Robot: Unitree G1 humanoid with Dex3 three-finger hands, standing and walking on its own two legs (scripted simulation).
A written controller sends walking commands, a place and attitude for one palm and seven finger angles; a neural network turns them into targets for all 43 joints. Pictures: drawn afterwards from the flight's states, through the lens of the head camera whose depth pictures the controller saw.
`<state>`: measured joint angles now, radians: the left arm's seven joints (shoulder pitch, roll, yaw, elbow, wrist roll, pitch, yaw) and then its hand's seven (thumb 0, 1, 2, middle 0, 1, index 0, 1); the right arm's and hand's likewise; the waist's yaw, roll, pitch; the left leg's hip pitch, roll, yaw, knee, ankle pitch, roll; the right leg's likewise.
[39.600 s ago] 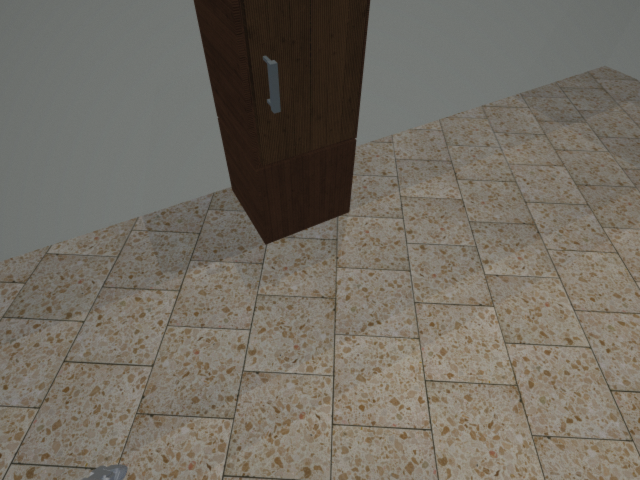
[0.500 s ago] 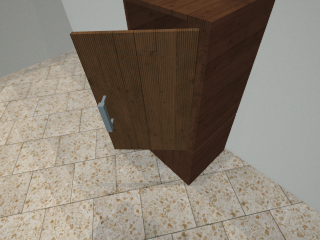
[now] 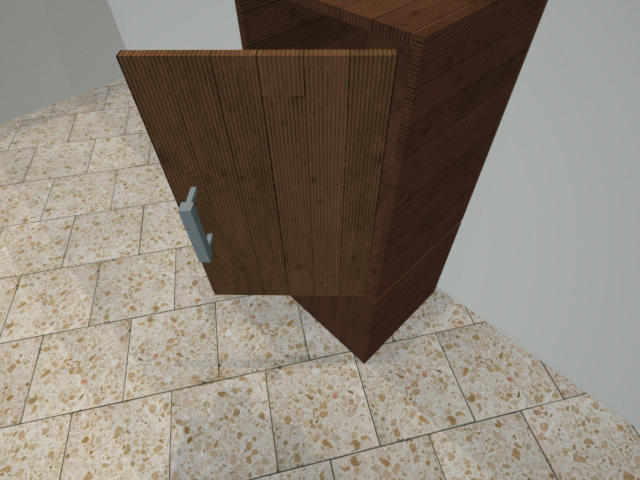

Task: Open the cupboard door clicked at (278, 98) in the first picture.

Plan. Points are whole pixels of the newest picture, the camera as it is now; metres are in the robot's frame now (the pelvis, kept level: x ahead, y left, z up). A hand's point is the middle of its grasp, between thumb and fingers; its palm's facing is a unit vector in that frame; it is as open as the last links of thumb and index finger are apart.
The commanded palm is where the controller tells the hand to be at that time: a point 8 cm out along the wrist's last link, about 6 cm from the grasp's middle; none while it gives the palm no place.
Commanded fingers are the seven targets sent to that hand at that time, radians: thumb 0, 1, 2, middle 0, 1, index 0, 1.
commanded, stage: look again from close up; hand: left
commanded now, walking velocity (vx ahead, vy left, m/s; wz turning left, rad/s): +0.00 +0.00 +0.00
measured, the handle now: (199, 225) +0.55 +0.26 -0.06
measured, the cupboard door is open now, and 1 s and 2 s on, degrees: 44 44 44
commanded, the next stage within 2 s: raise the hand with hooked fingers in 0.14 s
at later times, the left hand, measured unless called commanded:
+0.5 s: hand (177, 423) +0.19 +0.19 -0.02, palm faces +0.15 -0.99 +0.00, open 7.9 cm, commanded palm +0.12 +0.24 -0.07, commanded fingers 0.00 0.57 0.76 -0.22 -0.51 -0.22 -0.51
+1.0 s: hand (159, 439) +0.18 +0.22 -0.07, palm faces +0.01 -1.00 -0.04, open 10.6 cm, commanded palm +0.15 +0.28 -0.06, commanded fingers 0.00 -0.01 0.51 -0.27 -0.88 -0.27 -0.88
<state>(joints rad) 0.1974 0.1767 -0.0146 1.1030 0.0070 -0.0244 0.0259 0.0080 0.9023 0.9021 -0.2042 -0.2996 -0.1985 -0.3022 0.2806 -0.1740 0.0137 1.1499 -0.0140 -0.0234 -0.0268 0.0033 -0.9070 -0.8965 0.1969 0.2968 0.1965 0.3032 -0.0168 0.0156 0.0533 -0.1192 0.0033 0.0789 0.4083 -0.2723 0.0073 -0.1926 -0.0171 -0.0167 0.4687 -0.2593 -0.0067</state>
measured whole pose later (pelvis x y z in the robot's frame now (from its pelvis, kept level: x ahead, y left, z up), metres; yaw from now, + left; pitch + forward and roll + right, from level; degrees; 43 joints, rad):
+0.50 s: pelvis -0.02 -0.01 -0.04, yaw +3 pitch +9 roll +1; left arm 0.29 0.15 0.15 0.29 -0.22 -0.51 -0.19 0.01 0.78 0.85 -0.21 -0.38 -0.20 -0.38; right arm 0.19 -0.26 -0.06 0.69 0.00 -0.28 -0.02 0.01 -0.91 -0.90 0.20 0.30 0.20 0.30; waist -0.01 -0.02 -0.12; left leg -0.58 0.00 0.04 0.84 -0.42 0.00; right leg -0.62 -0.04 -0.05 0.87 -0.41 -0.01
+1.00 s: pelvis -0.05 -0.01 -0.10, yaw +3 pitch +16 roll -2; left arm 0.22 0.29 0.27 0.17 -0.33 -0.36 -0.41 0.01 0.21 0.61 -0.25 -0.74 -0.25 -0.74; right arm 0.25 -0.20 0.03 0.59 0.03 -0.23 -0.06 0.01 -0.90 -0.90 0.20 0.30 0.20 0.30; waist -0.01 0.03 -0.13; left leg -0.96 0.03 -0.02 1.22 -0.54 0.00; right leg -0.96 -0.02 -0.10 1.17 -0.50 -0.03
